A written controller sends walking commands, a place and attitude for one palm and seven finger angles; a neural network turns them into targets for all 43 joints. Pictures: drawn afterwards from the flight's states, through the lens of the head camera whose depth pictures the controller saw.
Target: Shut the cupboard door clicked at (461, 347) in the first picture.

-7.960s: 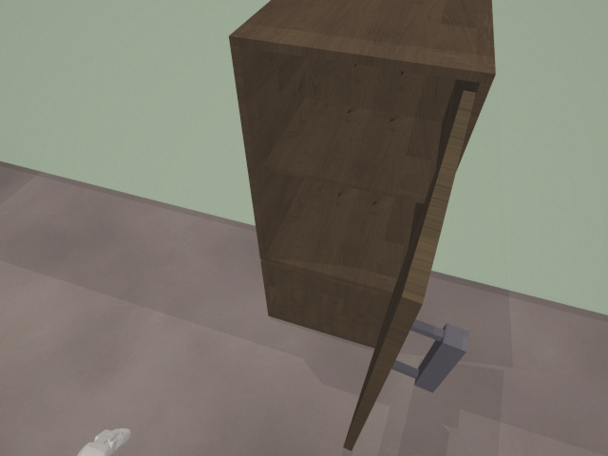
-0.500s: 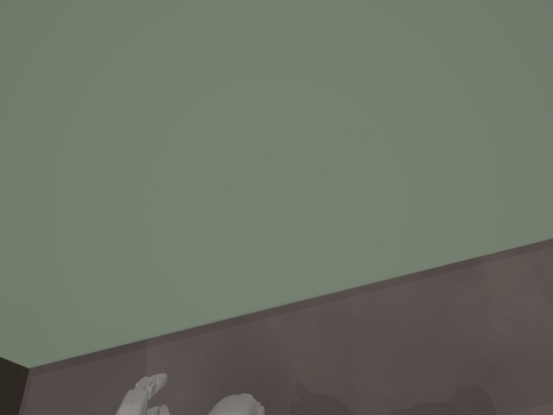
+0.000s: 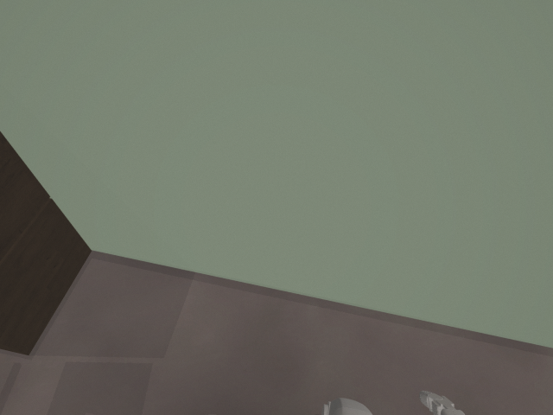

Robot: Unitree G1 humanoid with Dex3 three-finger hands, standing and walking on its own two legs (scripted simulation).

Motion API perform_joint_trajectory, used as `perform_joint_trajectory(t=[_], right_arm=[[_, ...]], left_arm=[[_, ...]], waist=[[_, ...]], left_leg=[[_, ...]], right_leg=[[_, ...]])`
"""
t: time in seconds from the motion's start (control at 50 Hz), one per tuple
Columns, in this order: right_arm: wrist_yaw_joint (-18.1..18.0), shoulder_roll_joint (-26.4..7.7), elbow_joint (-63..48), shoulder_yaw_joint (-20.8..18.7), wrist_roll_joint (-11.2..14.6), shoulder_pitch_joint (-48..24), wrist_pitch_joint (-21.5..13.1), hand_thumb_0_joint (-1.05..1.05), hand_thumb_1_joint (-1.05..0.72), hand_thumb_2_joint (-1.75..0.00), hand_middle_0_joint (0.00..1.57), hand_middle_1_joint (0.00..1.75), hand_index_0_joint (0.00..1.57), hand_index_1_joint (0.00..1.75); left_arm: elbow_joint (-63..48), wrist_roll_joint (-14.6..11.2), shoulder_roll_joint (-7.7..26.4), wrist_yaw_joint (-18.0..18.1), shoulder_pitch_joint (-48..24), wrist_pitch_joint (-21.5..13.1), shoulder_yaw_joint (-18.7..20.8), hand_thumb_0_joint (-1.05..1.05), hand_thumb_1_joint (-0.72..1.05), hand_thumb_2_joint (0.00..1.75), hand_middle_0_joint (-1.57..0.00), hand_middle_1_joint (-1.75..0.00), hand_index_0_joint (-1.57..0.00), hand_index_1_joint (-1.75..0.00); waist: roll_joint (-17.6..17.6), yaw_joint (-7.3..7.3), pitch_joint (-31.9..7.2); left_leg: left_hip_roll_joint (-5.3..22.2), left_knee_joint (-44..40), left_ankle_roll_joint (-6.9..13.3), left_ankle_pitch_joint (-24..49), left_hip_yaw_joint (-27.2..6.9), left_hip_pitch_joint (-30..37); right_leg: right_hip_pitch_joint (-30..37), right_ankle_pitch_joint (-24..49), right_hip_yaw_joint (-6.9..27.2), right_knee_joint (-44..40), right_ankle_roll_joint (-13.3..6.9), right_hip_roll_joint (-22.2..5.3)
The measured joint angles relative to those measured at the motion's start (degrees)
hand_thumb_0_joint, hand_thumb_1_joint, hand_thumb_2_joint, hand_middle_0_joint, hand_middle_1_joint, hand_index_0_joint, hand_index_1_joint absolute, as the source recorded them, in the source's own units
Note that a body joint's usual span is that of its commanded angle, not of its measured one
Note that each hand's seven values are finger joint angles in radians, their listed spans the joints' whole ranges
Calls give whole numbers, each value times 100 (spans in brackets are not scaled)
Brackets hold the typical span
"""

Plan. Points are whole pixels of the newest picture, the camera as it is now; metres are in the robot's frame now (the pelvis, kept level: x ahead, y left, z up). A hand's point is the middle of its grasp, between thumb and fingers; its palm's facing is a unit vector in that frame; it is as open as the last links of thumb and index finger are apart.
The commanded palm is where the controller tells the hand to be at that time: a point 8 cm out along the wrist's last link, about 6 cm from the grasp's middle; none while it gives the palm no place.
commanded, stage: turn to face it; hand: left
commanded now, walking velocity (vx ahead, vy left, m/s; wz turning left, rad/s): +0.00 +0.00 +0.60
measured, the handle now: out of the picture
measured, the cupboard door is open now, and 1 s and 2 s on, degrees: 100 100 100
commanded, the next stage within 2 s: none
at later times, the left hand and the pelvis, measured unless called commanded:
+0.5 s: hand out of the picture +0.06 +0.17 -0.13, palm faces +0.30 -0.91 -0.30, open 7.4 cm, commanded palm none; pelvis +0.01 -0.05 +0.01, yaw +19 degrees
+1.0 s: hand out of the picture -0.09 +0.21 -0.16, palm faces +0.61 -0.75 -0.27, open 7.4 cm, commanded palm none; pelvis -0.01 -0.01 +0.00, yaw +36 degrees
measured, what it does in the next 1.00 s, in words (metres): steps on the spot, turning left: right foot, then left foot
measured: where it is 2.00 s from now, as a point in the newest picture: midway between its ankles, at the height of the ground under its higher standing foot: outside the picture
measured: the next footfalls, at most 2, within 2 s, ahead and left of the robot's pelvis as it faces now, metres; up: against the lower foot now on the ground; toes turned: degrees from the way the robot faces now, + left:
right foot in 0.32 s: +0.07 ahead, -0.14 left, +0.00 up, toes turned +9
left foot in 0.76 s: -0.02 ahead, +0.11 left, +0.00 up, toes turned +35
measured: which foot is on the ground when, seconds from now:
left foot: down 0.00-0.32, up 0.34-0.74, down 0.76-1.00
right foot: up 0.00-0.30, down 0.32-0.76, up 0.78-1.00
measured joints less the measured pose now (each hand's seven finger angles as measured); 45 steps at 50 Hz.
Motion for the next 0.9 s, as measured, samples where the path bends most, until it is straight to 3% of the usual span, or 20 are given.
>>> perform_joint_trajectory(t=[0.08,0.18,0.26,0.3,0.32,0.34,0.38,0.46,0.52,0.58,0.7,0.76,0.78,0.82,0.9], right_arm=[[-19,54,24,45,5,75,10,0,-90,-89,20,30,20,30],[-10,97,61,35,-17,248,34,0,-90,-89,20,30,21,30],[-12,68,120,-21,-37,396,94,0,-90,-89,20,30,21,30],[-12,27,152,-61,-19,485,132,0,-90,-89,20,30,21,30],[-7,-8,165,-91,8,537,145,0,-90,-89,20,30,21,30],[-12,-60,207,-137,25,535,169,0,-90,-89,20,30,21,30],[-18,-145,257,-213,17,567,231,0,-90,-89,20,30,20,30],[60,-258,364,-286,-17,608,315,0,-90,-89,20,30,20,30],[112,-274,390,-295,-21,585,357,0,-91,-89,20,30,20,30],[140,-265,404,-281,-17,502,389,0,-91,-90,20,30,20,30],[152,-219,328,-190,12,196,325,0,-91,-90,20,30,20,30],[157,-209,175,-140,14,105,202,0,-91,-90,20,30,20,30],[152,-195,125,-143,4,78,128,0,-91,-90,20,30,20,30],[123,-115,75,-100,16,13,31,0,-91,-89,20,30,20,30],[9,-26,25,-15,-1,61,-10,0,-90,-89,20,30,20,30]], left_arm=[[-136,-11,-69,-35,-160,-81,-46,1,91,90,-20,-30,-19,-30],[-298,-34,-216,-17,-417,-109,-105,1,91,90,-20,-30,-19,-30],[-442,-73,-360,-7,-609,-174,-165,1,91,90,-20,-30,-19,-30],[-536,-92,-421,-10,-639,-263,-205,1,91,90,-20,-30,-19,-30],[-575,-78,-454,-5,-629,-333,-224,1,91,90,-20,-30,-19,-30],[-579,-50,-519,5,-639,-384,-246,1,91,90,-20,-30,-20,-30],[-585,-25,-621,16,-609,-410,-312,1,91,90,-20,-30,-20,-30],[-532,-10,-727,45,-446,-385,-345,1,91,90,-20,-30,-20,-30],[-466,12,-723,50,-329,-377,-346,1,90,90,-20,-30,-20,-30],[-407,33,-682,42,-224,-374,-332,1,90,90,-20,-30,-20,-30],[-295,65,-485,20,-27,-337,-245,1,90,90,-20,-30,-20,-30],[-225,34,-327,7,122,-284,-164,1,90,90,-20,-30,-20,-30],[-191,4,-258,-4,152,-241,-126,1,90,90,-20,-30,-20,-30],[-97,-12,-119,19,91,-88,-68,1,91,90,-20,-30,-20,-30],[-18,-1,-68,15,-38,-3,-20,1,91,90,-20,-30,-19,-30]], waist=[[92,-41,-34],[204,-174,-73],[360,-313,-80],[437,-347,-109],[484,-338,-140],[584,-333,-113],[666,-389,-77],[643,-413,-70],[548,-412,-55],[448,-363,-9],[255,-151,123],[157,-75,82],[103,-82,50],[-40,-38,87],[7,-43,30]], left_leg=[[-102,-345,31,228,-239,116],[-245,-422,-4,319,-551,85],[-326,-249,-113,277,-836,-57],[-387,-37,-201,190,-979,-188],[-419,163,-247,101,-1038,-295],[-411,590,-297,-330,-1031,-452],[-445,1837,-367,-973,-805,-857],[-200,3478,-532,-722,-314,-1334],[23,3531,-617,-520,-154,-1349],[177,3049,-658,-524,-58,-1200],[251,1508,-580,-662,277,-634],[170,376,-458,-68,444,-151],[104,264,-190,-25,431,-152],[2,497,32,-110,376,-287],[-47,149,39,101,157,-171]], right_leg=[[-98,311,214,-140,65,132],[107,185,344,-879,79,302],[518,147,339,-1875,18,509],[906,613,288,-2762,-18,595],[1082,744,218,-3139,-200,600],[1088,739,135,-3109,-401,625],[1180,696,-52,-3052,-620,526],[1526,780,-343,-3352,-654,291],[1681,820,-538,-3501,-628,133],[1754,815,-734,-3543,-595,-3],[1699,647,-1123,-3255,-446,-254],[1521,389,-1294,-2765,-297,-420],[1323,225,-1182,-2339,-230,-470],[847,-464,-586,-1249,-134,-338],[175,-153,-48,25,-52,-20]])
